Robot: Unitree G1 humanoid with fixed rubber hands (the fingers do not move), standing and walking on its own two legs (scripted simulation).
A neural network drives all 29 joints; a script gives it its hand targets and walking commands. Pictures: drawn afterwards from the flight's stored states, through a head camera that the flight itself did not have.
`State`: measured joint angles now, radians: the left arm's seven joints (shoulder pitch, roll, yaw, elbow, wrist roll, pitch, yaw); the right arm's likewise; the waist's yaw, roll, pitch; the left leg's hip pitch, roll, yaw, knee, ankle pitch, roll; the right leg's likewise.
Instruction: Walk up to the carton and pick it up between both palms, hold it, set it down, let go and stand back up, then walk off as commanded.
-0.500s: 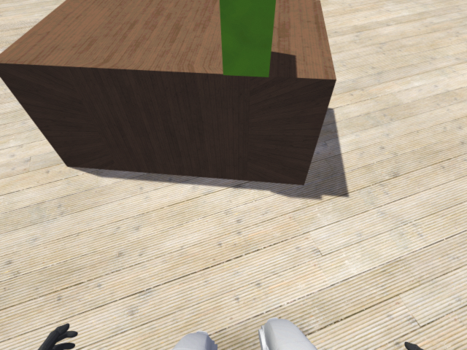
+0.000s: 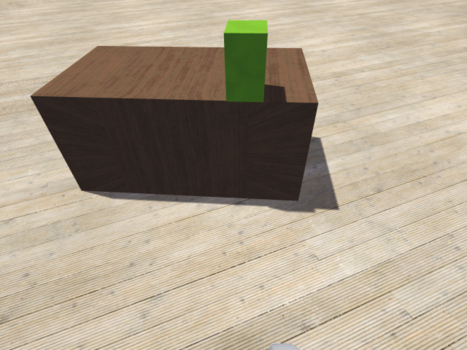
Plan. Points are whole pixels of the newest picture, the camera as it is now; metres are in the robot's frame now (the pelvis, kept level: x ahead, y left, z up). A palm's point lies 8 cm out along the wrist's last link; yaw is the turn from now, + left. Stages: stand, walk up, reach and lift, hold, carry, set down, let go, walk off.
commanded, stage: walk off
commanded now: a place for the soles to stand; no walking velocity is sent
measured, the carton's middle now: (246, 61) +1.24 -0.11 +0.03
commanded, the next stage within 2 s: stand in 1.74 s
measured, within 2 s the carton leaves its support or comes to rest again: neither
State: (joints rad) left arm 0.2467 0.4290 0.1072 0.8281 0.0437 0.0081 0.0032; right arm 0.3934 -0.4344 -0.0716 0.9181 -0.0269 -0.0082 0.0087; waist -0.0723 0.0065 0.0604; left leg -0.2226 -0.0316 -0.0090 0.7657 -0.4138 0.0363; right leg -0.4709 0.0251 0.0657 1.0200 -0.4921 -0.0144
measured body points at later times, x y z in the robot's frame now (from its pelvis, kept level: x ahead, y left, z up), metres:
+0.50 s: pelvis +0.00 -0.01 +0.00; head +0.00 -0.04 +0.45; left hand -0.01 +0.33 -0.08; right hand +0.10 -0.36 -0.10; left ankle +0.06 +0.10 -0.67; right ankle -0.01 -0.17 -0.71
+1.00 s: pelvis +0.10 +0.02 -0.02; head +0.16 +0.02 +0.43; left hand +0.24 +0.34 -0.12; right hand +0.13 -0.33 -0.12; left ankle +0.09 +0.14 -0.71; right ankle +0.20 -0.10 -0.71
